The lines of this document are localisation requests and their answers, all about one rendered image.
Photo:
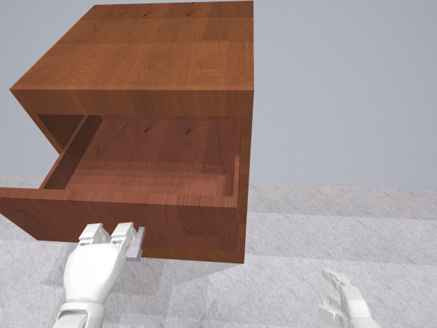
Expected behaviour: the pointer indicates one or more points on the left robot forearm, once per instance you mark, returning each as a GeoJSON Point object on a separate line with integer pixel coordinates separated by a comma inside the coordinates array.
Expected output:
{"type": "Point", "coordinates": [80, 314]}

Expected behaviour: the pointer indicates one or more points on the cabinet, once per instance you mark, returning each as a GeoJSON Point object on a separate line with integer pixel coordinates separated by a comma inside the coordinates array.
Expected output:
{"type": "Point", "coordinates": [162, 59]}

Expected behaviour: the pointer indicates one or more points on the robot left hand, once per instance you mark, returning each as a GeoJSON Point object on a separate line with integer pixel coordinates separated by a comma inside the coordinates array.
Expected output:
{"type": "Point", "coordinates": [94, 267]}

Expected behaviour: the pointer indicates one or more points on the robot right hand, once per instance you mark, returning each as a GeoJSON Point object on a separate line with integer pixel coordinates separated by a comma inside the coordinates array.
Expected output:
{"type": "Point", "coordinates": [336, 311]}

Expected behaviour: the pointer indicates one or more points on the drawer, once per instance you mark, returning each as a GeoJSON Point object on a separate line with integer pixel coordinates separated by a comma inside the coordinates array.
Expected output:
{"type": "Point", "coordinates": [177, 176]}

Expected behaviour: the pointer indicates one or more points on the handle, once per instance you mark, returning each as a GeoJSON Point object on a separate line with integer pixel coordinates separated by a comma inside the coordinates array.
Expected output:
{"type": "Point", "coordinates": [134, 253]}

